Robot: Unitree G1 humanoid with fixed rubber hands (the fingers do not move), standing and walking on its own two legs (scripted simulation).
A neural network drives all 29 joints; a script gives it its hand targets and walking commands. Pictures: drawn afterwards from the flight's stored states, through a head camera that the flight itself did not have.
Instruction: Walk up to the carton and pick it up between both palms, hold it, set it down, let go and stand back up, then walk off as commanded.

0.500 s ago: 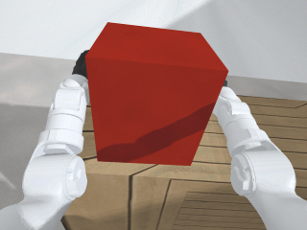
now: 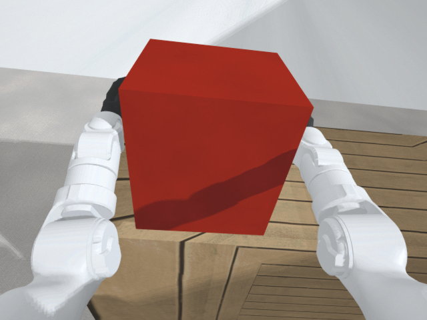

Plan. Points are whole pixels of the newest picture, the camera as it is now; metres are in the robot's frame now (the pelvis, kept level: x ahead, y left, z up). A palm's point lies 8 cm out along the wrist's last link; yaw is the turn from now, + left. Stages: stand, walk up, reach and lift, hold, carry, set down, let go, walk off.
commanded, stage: set down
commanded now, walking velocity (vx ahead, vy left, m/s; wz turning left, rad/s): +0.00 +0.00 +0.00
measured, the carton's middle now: (208, 139) +0.44 +0.00 +0.16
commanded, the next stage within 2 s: none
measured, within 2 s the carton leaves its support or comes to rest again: rests again in 1.66 s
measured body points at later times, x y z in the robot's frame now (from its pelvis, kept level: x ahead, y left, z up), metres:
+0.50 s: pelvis +0.00 +0.00 +0.00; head -0.01 +0.02 +0.45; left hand +0.45 +0.18 +0.18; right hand +0.44 -0.17 +0.17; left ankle -0.02 +0.12 -0.75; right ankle -0.03 -0.13 -0.75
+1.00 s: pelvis +0.01 -0.01 +0.00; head +0.02 +0.02 +0.45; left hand +0.46 +0.18 +0.15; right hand +0.45 -0.18 +0.14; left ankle -0.02 +0.12 -0.75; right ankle -0.03 -0.13 -0.75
